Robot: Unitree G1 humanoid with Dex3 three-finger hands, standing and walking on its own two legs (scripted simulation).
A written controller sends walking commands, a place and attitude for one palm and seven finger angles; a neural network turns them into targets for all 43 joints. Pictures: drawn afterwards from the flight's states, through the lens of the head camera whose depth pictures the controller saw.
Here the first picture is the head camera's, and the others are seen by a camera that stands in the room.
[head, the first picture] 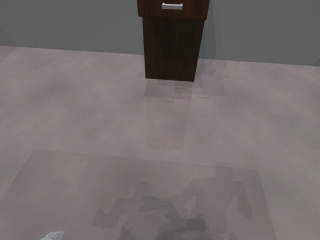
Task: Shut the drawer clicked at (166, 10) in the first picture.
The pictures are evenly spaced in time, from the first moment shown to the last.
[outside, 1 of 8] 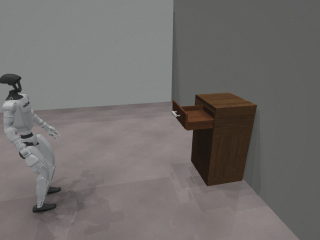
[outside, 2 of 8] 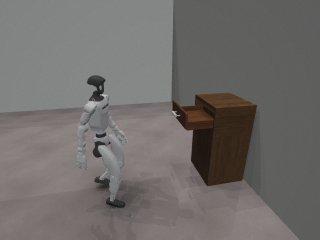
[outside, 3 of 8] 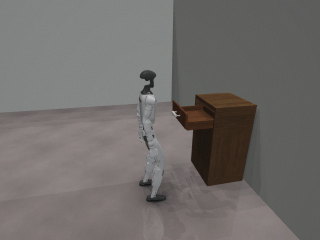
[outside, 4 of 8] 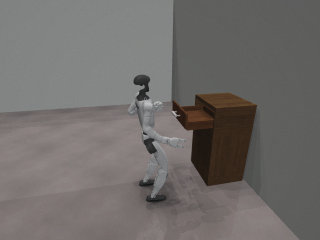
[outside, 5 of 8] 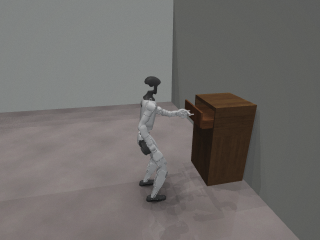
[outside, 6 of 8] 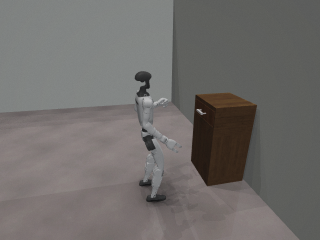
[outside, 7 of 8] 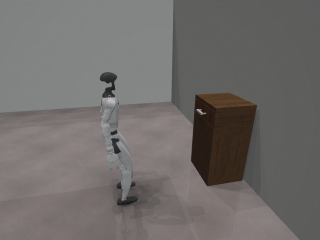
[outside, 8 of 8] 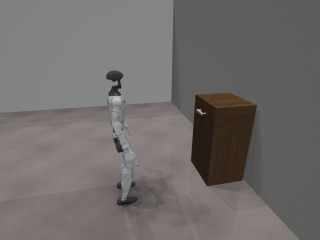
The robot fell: no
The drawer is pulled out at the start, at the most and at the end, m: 0.29 0.29 0.00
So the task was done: yes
